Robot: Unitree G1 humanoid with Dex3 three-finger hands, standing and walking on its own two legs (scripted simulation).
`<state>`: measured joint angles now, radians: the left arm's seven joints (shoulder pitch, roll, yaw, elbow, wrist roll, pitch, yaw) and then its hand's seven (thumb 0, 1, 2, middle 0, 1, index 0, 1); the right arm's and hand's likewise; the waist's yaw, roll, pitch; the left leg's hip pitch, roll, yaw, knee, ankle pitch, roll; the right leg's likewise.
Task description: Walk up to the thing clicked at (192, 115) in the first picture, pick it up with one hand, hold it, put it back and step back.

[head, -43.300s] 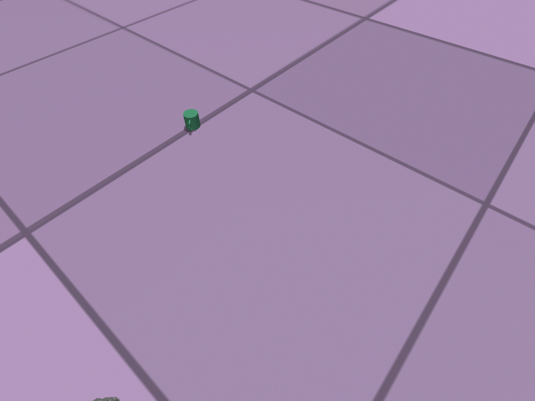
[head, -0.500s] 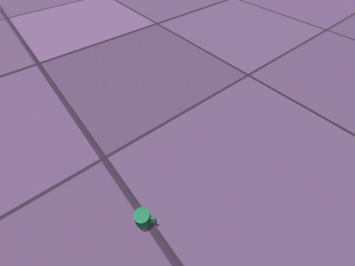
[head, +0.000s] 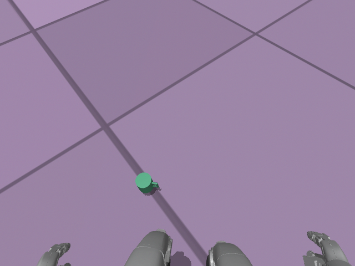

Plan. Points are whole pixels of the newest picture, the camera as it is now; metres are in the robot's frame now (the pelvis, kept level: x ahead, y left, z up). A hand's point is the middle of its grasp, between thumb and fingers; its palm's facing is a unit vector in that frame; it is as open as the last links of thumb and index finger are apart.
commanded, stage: step back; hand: left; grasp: from above
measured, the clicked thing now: (147, 183) +0.51 +0.23 -0.71
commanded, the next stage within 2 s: none
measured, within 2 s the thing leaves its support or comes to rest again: neither
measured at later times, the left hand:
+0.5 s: hand out of the picture -0.01 +0.31 -0.14, palm faces +0.02 -0.92 -0.38, open 7.4 cm
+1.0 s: hand out of the picture -0.11 +0.32 -0.13, palm faces -0.01 -0.91 -0.40, open 7.4 cm
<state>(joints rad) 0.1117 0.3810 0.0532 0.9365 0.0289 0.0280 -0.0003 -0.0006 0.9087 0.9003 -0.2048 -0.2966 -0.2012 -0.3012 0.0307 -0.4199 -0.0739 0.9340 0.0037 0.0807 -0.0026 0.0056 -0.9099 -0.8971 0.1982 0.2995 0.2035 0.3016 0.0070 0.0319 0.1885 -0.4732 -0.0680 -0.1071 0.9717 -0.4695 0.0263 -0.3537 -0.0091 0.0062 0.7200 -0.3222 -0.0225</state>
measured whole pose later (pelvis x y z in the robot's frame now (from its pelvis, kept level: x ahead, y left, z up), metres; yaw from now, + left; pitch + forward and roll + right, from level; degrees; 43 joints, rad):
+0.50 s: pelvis -0.11 +0.04 +0.01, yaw +2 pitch -1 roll -1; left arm 0.14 0.40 0.08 0.85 0.01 0.06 0.03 0.00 0.91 0.90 -0.21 -0.30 -0.20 -0.30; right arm 0.14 -0.36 -0.04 0.89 -0.03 0.04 -0.01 0.01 -0.91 -0.90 0.20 0.30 0.21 0.30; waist 0.00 -0.03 0.19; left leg -0.27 -0.01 0.01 0.59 -0.29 0.04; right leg -0.46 0.11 0.13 1.14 -0.50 0.01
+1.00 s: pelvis -0.26 +0.05 +0.00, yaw +0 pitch -3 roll +2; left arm 0.10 0.39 0.06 0.75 0.03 0.05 0.02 0.00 0.90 0.90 -0.21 -0.30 -0.20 -0.30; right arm 0.17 -0.39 -0.06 0.90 -0.02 0.04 -0.01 0.01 -0.91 -0.90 0.20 0.30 0.20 0.30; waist 0.01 -0.04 0.20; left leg -0.24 -0.07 -0.02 0.65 -0.37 0.01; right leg -0.42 -0.05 0.06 0.70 -0.23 0.02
